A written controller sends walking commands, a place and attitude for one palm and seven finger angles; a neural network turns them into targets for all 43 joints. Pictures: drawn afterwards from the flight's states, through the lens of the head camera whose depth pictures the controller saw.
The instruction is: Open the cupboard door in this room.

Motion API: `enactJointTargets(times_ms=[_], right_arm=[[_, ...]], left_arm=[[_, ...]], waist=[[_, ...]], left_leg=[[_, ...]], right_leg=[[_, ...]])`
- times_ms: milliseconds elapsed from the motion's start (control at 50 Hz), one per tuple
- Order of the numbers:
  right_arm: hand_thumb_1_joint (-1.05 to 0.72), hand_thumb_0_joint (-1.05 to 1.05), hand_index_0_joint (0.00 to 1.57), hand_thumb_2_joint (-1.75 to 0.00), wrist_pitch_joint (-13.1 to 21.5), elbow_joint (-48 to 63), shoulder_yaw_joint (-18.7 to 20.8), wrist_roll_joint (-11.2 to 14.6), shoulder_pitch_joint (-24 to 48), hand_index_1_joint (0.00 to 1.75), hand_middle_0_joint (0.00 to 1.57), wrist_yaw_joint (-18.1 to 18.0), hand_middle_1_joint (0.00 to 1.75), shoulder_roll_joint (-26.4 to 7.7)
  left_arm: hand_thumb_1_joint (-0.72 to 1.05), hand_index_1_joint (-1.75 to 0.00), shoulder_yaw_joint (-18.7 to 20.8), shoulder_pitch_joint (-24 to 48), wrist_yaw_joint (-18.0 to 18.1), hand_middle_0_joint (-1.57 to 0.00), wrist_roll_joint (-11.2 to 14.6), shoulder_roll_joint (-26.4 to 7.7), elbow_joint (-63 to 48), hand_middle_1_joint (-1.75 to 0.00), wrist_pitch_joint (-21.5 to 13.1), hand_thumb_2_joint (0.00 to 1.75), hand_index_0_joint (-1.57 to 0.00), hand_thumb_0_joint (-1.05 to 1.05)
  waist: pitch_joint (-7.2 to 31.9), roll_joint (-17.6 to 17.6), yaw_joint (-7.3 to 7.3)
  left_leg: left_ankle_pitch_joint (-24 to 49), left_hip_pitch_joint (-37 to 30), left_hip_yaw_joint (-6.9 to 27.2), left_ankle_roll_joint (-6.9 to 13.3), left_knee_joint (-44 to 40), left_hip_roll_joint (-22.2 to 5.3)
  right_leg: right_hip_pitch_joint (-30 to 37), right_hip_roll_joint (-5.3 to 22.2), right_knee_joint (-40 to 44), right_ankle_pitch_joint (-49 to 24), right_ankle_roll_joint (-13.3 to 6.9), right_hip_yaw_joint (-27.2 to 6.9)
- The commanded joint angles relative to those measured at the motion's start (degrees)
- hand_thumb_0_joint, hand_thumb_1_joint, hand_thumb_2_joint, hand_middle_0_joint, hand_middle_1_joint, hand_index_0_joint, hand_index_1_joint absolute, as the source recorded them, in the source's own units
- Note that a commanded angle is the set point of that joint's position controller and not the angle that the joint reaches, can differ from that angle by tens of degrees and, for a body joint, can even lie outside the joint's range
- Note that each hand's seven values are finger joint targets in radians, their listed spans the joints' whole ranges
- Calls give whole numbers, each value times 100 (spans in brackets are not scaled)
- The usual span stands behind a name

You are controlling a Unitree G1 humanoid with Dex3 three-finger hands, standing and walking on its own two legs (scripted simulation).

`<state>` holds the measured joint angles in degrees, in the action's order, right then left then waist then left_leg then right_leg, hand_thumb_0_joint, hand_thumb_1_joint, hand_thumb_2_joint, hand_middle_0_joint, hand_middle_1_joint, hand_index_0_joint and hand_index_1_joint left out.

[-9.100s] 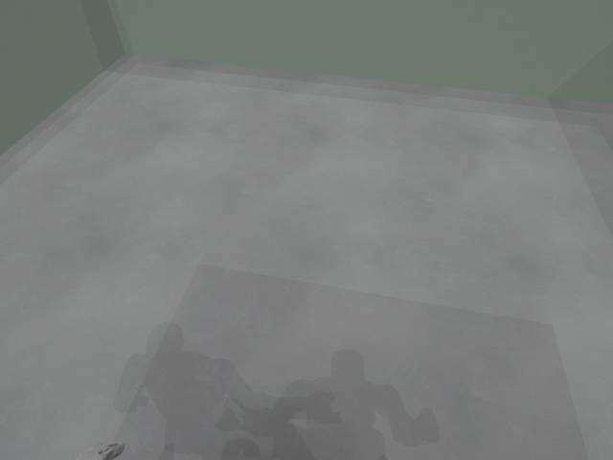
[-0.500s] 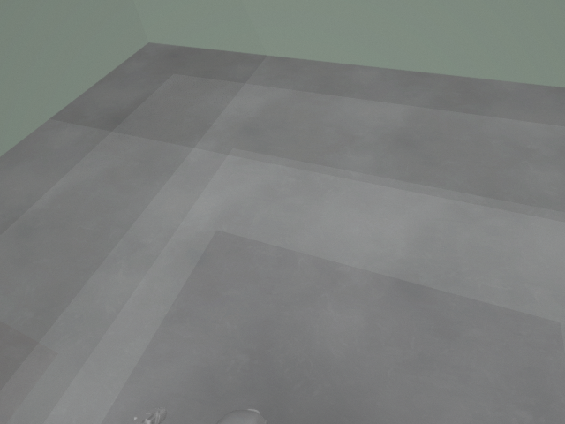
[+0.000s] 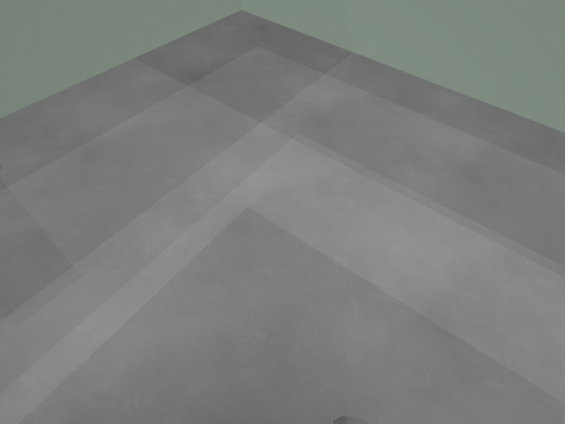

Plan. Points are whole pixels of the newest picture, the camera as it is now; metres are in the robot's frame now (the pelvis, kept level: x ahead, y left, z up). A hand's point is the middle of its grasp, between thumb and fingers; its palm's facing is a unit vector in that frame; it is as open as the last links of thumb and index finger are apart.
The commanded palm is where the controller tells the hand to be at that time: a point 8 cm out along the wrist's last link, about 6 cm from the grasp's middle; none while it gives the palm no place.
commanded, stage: turn or walk to find it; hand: left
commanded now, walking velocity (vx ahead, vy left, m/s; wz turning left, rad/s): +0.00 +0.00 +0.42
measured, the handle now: out of the picture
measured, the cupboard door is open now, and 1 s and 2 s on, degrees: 0 0 0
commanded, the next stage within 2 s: stand and wait in 1.22 s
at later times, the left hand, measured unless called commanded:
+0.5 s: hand out of the picture +0.00 +0.15 -0.14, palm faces +0.24 -0.93 -0.27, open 7.3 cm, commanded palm none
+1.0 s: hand out of the picture -0.09 +0.21 -0.16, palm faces +0.45 -0.86 -0.25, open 7.3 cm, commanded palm none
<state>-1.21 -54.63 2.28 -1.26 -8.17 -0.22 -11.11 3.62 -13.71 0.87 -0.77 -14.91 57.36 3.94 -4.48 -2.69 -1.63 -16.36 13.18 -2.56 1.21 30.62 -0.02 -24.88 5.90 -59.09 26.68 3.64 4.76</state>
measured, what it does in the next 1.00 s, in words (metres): steps on the spot, turning left: right foot, then left foot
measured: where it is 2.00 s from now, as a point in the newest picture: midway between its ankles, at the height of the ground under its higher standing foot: outside the picture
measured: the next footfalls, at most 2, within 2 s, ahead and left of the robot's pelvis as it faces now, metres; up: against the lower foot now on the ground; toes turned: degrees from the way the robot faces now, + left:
right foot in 0.26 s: +0.04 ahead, -0.13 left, +0.00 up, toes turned +2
left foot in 0.72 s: -0.06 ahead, +0.10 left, +0.00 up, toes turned +24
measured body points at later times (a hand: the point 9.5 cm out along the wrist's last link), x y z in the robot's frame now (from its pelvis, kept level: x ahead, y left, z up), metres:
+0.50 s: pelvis -0.03 -0.05 +0.01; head +0.00 -0.07 +0.45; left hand -0.01 +0.20 -0.12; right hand +0.07 -0.29 -0.16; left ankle -0.08 +0.10 -0.65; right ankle +0.00 -0.13 -0.73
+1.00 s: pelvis -0.06 -0.01 +0.01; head -0.04 +0.01 +0.46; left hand -0.12 +0.25 -0.14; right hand +0.11 -0.20 -0.13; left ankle -0.10 +0.08 -0.73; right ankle -0.02 -0.15 -0.67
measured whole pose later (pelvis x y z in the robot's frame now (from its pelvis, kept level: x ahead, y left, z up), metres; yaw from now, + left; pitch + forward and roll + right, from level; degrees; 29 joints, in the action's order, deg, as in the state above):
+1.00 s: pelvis -0.06 -0.01 +0.01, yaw +25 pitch +0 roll +0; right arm -1.1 -54.9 2.2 -1.2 -9.8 -0.3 -10.3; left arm 3.2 -11.0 0.8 -0.6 -14.1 55.5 3.2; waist -3.7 -1.1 -0.6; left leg -13.0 12.4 0.1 2.0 25.5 1.6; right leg -24.8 4.5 -56.0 24.6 4.8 1.9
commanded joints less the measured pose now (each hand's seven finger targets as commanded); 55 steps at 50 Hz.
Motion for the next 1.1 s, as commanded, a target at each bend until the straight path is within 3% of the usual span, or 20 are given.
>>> enactJointTargets(times_ms=[0, 100, 200, 220, 240, 260, 280, 320, 380, 560, 620, 660, 680, 700, 720, 740, 780, 840, 1000, 1080], right_arm=[[-90, 0, 20, -90, 91, 267, 259, 22, -227, 30, 20, -81, 30, -1195], [-90, 0, 20, -90, 31, 286, 328, -14, -341, 30, 20, -50, 30, -1236], [-90, 0, 20, -90, -29, 427, 371, 2, -88, 30, 20, -14, 30, -1207], [-90, 0, 20, -90, -24, 461, 365, 37, -86, 30, 20, 4, 30, -1077], [-90, 0, 20, -90, -16, 537, 319, 87, -184, 30, 20, 33, 30, -751], [-90, 0, 20, -90, -29, 712, 286, 66, -34, 30, 20, 47, 30, -587], [-90, 0, 20, -90, -132, 654, 367, -4, -25, 30, 20, 27, 30, -855], [-90, 0, 20, -90, -194, 415, 398, -1, -108, 30, 20, 93, 30, -811], [-90, 0, 20, -90, -229, 224, 365, -1, -479, 30, 20, 148, 30, -700], [-90, 0, 20, -90, -147, 292, 205, 64, 105, 30, 20, 113, 30, -525], [-90, 0, 20, -90, -80, 236, 174, 91, -133, 30, 20, 83, 30, -501], [-90, 0, 20, -90, -23, 138, 186, 77, -483, 30, 20, 72, 30, -592], [-90, 0, 20, -90, 33, 126, 235, 65, -650, 30, 20, 83, 30, -857], [-90, 0, 20, -90, 64, 167, 369, 8, -789, 30, 20, 59, 30, -1430], [-90, 0, 20, -90, 0, 138, 412, 3, -915, 30, 20, 39, 30, -1654], [-90, 0, 20, -90, 26, 84, 389, -10, -811, 30, 20, -30, 30, -1524], [-90, 0, 20, -90, 30, 221, 272, 2, -206, 30, 20, -80, 30, -1193], [-90, 0, 20, -90, 112, 237, 245, 24, -284, 30, 20, -93, 30, -1114], [-90, 0, 20, -90, 43, 226, 338, -17, -546, 30, 20, -69, 30, -1176], [-90, 0, 20, -90, -1, 316, 370, -2, -299, 30, 20, -37, 30, -1176]], left_arm=[[90, -30, 57, 203, -30, -20, -6, -319, -548, -30, -197, 90, -20, 0], [90, -30, 24, 423, -1, -20, 8, -229, -748, -30, -207, 90, -20, 0], [90, -30, 34, -183, 31, -20, 30, -264, -660, -30, -309, 90, -20, 0], [90, -30, 64, -378, 49, -20, 12, -387, -627, -30, -359, 90, -20, 0], [90, -30, 142, -482, 92, -20, -70, -798, -641, -30, -420, 90, -20, 0], [90, -30, 206, -441, 99, -20, -101, -1191, -728, -30, -417, 90, -20, 0], [90, -30, 249, -349, 132, -20, -43, -1055, -765, -30, -443, 90, -20, 0], [90, -30, 142, 263, 113, -20, -38, -736, -902, -30, -430, 90, -20, 0], [90, -30, 74, 491, 120, -20, -51, -529, -947, -30, -464, 90, -20, 0], [90, -30, 175, -331, 101, -20, -110, -891, -518, -30, -420, 90, -20, 0], [90, -30, 214, -231, 92, -20, -106, -954, -469, -30, -386, 90, -20, 0], [90, -30, 214, -100, 77, -20, -47, -885, -454, -30, -341, 90, -20, 0], [90, -30, 183, -112, 61, -20, 4, -703, -490, -30, -297, 90, -20, 0], [90, -30, 108, -90, 21, -20, 33, -314, -706, -30, -256, 90, -20, 0], [90, -30, 44, 273, 36, -20, -36, -327, -839, -30, -193, 90, -20, 0], [90, -30, 68, 511, 60, -20, -44, -283, -810, -30, -137, 90, -20, 0], [90, -30, 115, 418, -23, -20, -36, -380, -630, -30, -151, 90, -20, 0], [90, -30, 79, 229, -39, -20, -24, -336, -501, -30, -206, 90, -20, 0], [90, -30, 8, 597, 21, -20, 27, -199, -771, -30, -236, 90, -20, 0], [90, -30, 9, 109, 44, -20, 48, -255, -683, -30, -299, 90, -20, 0]], waist=[[539, 1010, 219], [506, 1121, 336], [633, 1039, 44], [709, 700, -54], [795, -439, -80], [543, -1375, -160], [574, -1526, -170], [89, -487, 158], [167, -583, 299], [486, -770, -167], [686, -843, -45], [762, -628, 185], [846, 193, 301], [711, 1964, 386], [580, 1803, 548], [501, 1947, 517], [201, 1468, 242], [503, 1004, 206], [641, 1091, 383], [697, 1112, 139]], left_leg=[[2678, -642, 1271, 778, -1166, -1344], [2329, -541, 1657, 871, -1118, -1362], [1944, 266, 1811, 606, -618, -1041], [1435, 640, 1656, 367, -269, -772], [278, 1502, 1022, 3, 686, -180], [-1573, 2020, 484, -253, 1938, 383], [-1648, 1892, 837, -228, 2912, 116], [-939, 1871, 809, -249, 3871, -31], [-399, 1701, 544, -405, 3962, -137], [-1107, 1160, -15, -461, 1792, -169], [-905, 682, -230, -397, 849, -111], [67, -192, -271, -310, -322, -139], [595, -909, 281, -160, -954, -546], [1982, -1288, 2125, 425, -1282, -1949], [1770, -695, 2368, 890, -1506, -2404], [1442, -433, 2273, 845, -1583, -2121], [1196, -115, 1670, 723, -1528, -1629], [2598, -682, 1292, 712, -1250, -1333], [3046, -791, 1805, 902, -950, -1364], [2707, -116, 1945, 702, -646, -1106]], right_leg=[[-407, -5, -52, -247, 108, -256], [-95, -161, 892, -55, 100, -238], [1338, -375, 2873, -1050, 23, -72], [1900, -183, 3615, -1472, -21, -220], [2521, 900, 4124, -1510, -351, -1318], [2174, 2062, 4407, -1915, -1026, -2364], [1588, 2156, 4556, -1721, -1255, -2416], [1017, 1569, 4473, -1343, -1125, -1591], [1052, 1215, 4341, -1658, -918, -697], [1930, 1515, 3888, -3109, -1195, -443], [1984, 1517, 3516, -3436, -1100, -253], [1459, 1360, 3021, -2938, -727, 94], [739, 1070, 2252, -2139, -434, 339], [-645, 287, 1117, 118, 18, 640], [-604, 147, 273, 930, -13, 219], [-727, 132, -119, 678, -3, -180], [-730, 137, -476, -117, 8, -309], [-652, 35, -342, -414, 95, -289], [-94, -214, 1112, -20, 113, -300], [1014, -411, 2576, -776, 30, -162]])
